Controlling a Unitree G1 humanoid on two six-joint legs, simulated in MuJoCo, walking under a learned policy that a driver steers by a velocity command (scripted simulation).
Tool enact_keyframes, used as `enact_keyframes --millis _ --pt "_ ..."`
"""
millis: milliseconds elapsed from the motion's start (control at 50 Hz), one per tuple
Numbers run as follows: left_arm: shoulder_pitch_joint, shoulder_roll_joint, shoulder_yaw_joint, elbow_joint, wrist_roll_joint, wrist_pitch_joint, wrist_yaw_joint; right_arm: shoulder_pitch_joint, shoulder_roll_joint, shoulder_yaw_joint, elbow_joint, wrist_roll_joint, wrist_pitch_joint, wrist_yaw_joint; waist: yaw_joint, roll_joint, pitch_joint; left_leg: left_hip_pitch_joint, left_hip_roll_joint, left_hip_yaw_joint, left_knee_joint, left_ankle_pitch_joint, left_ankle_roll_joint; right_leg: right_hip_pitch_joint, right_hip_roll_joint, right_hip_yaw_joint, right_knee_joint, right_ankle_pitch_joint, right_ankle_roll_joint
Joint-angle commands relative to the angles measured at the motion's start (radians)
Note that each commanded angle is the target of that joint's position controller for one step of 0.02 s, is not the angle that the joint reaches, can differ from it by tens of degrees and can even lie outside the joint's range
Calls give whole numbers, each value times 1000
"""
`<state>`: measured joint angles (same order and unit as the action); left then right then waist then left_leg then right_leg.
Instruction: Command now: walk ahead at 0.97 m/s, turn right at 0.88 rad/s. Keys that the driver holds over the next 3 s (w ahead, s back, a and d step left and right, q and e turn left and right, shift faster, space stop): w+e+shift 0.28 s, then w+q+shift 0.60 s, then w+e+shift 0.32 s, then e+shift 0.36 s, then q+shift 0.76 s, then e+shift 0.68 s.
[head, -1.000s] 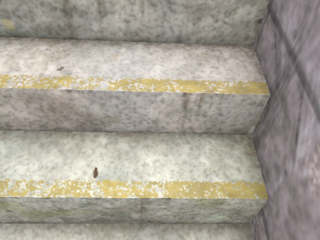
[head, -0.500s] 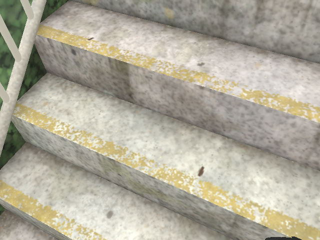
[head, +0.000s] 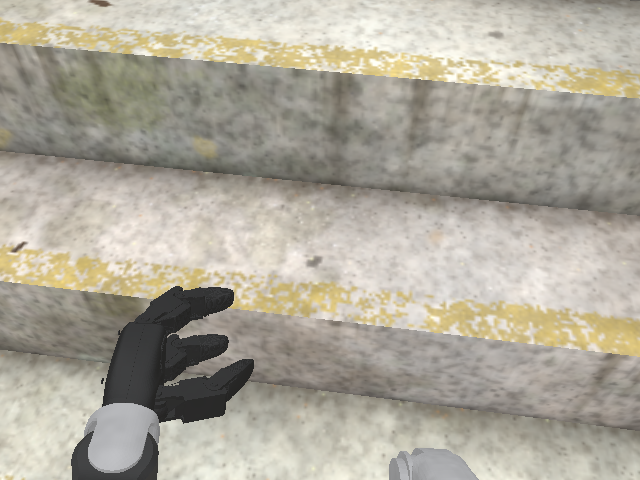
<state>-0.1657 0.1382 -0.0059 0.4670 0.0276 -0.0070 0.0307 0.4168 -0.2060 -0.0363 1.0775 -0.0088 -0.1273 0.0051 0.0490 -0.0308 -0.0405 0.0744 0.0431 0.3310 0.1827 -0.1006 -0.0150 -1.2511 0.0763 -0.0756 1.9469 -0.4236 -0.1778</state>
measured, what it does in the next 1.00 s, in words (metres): climbs: right foot 0.20 m higher, then left foot 0.20 m higher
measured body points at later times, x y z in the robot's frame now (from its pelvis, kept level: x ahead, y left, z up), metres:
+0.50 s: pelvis +0.23 +0.04 +0.26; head +0.23 +0.05 +0.71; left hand +0.44 +0.24 +0.13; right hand +0.31 -0.24 +0.19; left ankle +0.30 +0.09 -0.35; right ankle +0.12 -0.02 -0.45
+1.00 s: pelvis +0.54 +0.01 +0.51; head +0.56 +0.05 +0.96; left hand +0.73 +0.25 +0.40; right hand +0.63 -0.26 +0.42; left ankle +0.44 +0.11 +0.02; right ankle +0.57 -0.10 -0.14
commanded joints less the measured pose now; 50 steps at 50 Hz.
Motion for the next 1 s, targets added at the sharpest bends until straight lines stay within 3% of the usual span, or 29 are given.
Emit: enact_keyframes --millis 20,40,60,80,100,140,160,200,280,320,380,420,440,460,480,500,520,580,660,760,800,820,840,880,900,920,940,960,1000 --pt "625 161 41 97 -7 40 15 -417 -411 -70 -294 59 -81 -41 347 175 -323 -316 274 -39 321 2303 154 966 37 -127 -400 -49 37" --pt "504 239 56 127 8 16 7 -335 -337 -60 -352 86 -89 -33 232 47 -401 -395 185 -76 557 2223 95 1129 126 -92 -602 -21 6" --pt "468 260 77 136 -14 17 3 -257 -326 -66 -374 74 -90 -4 150 -28 -478 -566 124 -177 915 1541 115 1309 92 84 -857 76 -39" --pt "320 274 102 116 -42 34 18 -213 -230 -55 -400 -22 -70 27 22 -186 -472 -718 -41 -229 1285 277 106 1330 41 247 -1123 120 -106" --pt "155 244 117 119 -9 31 6 -119 -90 -15 -428 -90 -55 37 -108 -185 -509 -934 -108 -409 1751 113 78 1379 -8 378 -1184 -29 -155" --pt "390 238 114 267 18 -7 -24 -326 121 62 -526 -98 -57 9 -56 29 -228 -1100 -52 -414 2125 54 93 1146 -2 285 -1234 200 -75" --pt "404 224 103 322 29 -29 -47 -228 227 106 -551 -92 -46 -16 -171 51 -106 -1245 -35 -414 2247 6 88 1097 -49 215 -1267 415 -48" --pt "331 216 96 276 6 -60 -36 -343 92 93 -618 -83 -10 -6 -142 129 70 -1235 4 -379 2022 -25 44 721 -127 480 -1569 -4 -83" --pt "425 230 99 372 26 -120 -34 -657 112 99 -773 -30 44 -55 -43 -25 174 -1509 14 -354 2238 -319 53 719 -180 566 -1766 -154 -136" --pt "444 242 103 397 -8 -121 -28 -655 128 120 -789 -26 57 -55 -69 25 133 -1438 48 -331 1919 -269 79 766 -195 451 -1848 -131 -105" --pt "310 267 101 342 -73 -118 0 -374 47 95 -644 1 89 -27 -170 48 -104 -536 -3 -147 1380 -257 146 621 -206 117 -2084 652 -88" --pt "309 373 132 331 -44 -139 -21 0 -87 7 -490 11 109 -24 -307 -44 -340 -377 -142 -69 1352 -553 120 1006 -262 27 -1671 1867 -97" --pt "294 378 139 333 -28 -146 -40 30 -141 -8 -492 22 117 -30 -340 -69 -348 -415 -183 -105 1159 -720 130 1127 -311 31 -1390 2090 -118" --pt "235 345 136 311 -32 -148 -46 104 -166 -17 -469 11 111 -40 -401 -10 -317 -383 -187 -231 862 -689 168 1133 -313 39 -1070 1995 -95" --pt "145 227 104 239 -33 -147 -55 148 -207 -31 -402 -7 111 -39 -389 214 -213 -397 -107 -612 540 -828 231 888 -185 74 -735 1484 -81" --pt "51 70 79 94 57 -134 -69 -146 -100 -17 -413 -4 130 -63 -189 526 -93 -527 -35 -1348 93 -1085 329 472 47 147 -309 522 -23" --pt "27 -48 28 -25 99 -142 -68 -310 -2 9 -449 -4 127 -69 -90 315 11 -598 10 -1448 51 -1015 271 275 26 289 76 472 28" --pt "201 -90 -32 -22 98 -120 -56 -175 48 16 -295 -19 74 -49 44 -69 82 -646 -11 -987 234 -514 181 114 -55 212 307 485 76" --pt "93 -36 -46 -10 66 -76 -23 -81 -27 0 -255 5 -2 -11 -31 -98 177 -619 -80 -747 186 -272 166 56 -119 77 111 375 124" --pt "-226 -150 -91 -165 83 -86 -29 224 -67 -44 -154 0 -4 -30 -192 7 109 -236 -19 -839 58 91 218 -209 -111 10 133 42 81" --pt "-362 -109 -100 -229 22 -77 -28 249 -56 -57 -157 35 11 -58 -234 34 106 -320 16 -759 -186 601 233 140 -71 -133 -378 -111 84" --pt "-247 -126 -101 -172 -5 -70 -19 146 -11 -46 -169 49 31 -74 -115 39 -62 -531 -39 -605 -108 1103 223 678 6 -175 -587 -133 47" --pt "-80 -39 -46 -141 -39 -59 -6 158 -98 -64 -219 49 -3 -75 -53 127 -209 -468 13 -653 60 1721 228 900 53 -172 -627 -192 63" --pt "466 178 64 7 -41 -44 11 -161 -311 -144 -299 71 -86 -21 285 165 -542 -320 83 -697 598 2045 242 1222 -3 96 -854 -139 34" --pt "583 278 107 103 5 -46 22 -183 -207 -122 -324 90 -103 23 267 -120 -589 -522 -64 -617 934 1555 191 1363 -188 481 -1130 -429 -50" --pt "527 282 122 147 4 -27 44 -280 -77 -95 -366 31 -101 50 225 -394 -486 -769 -252 -495 1434 292 118 1280 -366 956 -1480 -437 -201" --pt "428 180 107 169 -4 -20 33 -324 -10 -68 -443 -54 -93 52 137 -258 -391 -943 -217 -527 1808 120 126 1186 -351 1047 -1492 -592 -222" --pt "362 97 90 249 -24 -57 23 -399 80 -28 -503 -78 -90 52 76 -84 -211 -1133 -206 -546 2021 73 144 1105 -337 953 -1496 -522 -230" --pt "425 -13 63 415 7 -123 12 -439 198 43 -596 -81 -44 21 -31 88 5 -1320 -157 -658 2203 -161 205 971 -327 723 -1544 -257 -143"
